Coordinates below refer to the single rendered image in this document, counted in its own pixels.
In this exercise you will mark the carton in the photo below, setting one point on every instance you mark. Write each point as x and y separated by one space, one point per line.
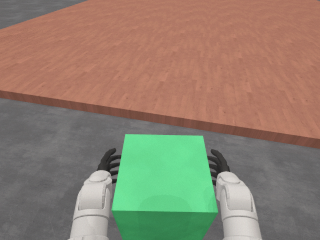
164 188

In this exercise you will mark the robot left forearm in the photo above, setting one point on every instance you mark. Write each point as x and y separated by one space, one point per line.
92 209

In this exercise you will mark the robot left hand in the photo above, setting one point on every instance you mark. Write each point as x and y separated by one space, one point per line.
105 163

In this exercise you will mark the robot right hand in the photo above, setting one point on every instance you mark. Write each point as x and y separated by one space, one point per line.
221 164

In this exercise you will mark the robot right forearm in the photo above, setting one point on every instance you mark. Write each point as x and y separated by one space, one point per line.
238 211

